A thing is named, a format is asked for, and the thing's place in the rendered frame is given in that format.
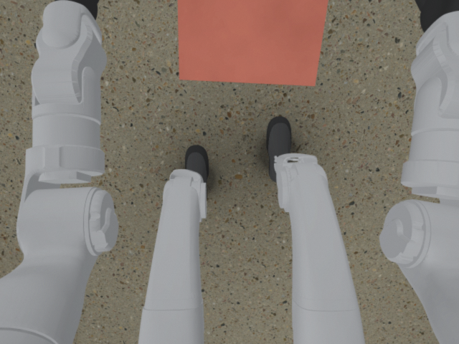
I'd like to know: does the left robot hand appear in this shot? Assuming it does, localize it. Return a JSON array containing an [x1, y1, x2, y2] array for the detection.
[[55, 0, 99, 20]]

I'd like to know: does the robot left upper arm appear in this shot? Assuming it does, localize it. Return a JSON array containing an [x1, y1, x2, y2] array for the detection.
[[0, 187, 118, 344]]

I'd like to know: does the carton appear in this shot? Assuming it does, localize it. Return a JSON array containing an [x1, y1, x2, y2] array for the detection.
[[178, 0, 328, 86]]

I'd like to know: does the robot right upper arm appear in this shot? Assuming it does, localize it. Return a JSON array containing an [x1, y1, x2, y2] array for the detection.
[[379, 199, 459, 344]]

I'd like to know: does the left robot forearm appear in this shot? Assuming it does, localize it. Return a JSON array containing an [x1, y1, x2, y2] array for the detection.
[[16, 0, 107, 252]]

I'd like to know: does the robot right foot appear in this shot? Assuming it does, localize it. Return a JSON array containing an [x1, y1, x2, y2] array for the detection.
[[266, 116, 291, 183]]

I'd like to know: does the right robot forearm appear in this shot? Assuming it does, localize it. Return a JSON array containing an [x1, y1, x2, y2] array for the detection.
[[401, 11, 459, 207]]

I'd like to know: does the right robot shin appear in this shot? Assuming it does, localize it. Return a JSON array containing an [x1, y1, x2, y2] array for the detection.
[[274, 153, 328, 187]]

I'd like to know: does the right robot hand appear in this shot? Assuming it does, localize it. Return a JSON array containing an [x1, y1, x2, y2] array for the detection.
[[415, 0, 459, 33]]

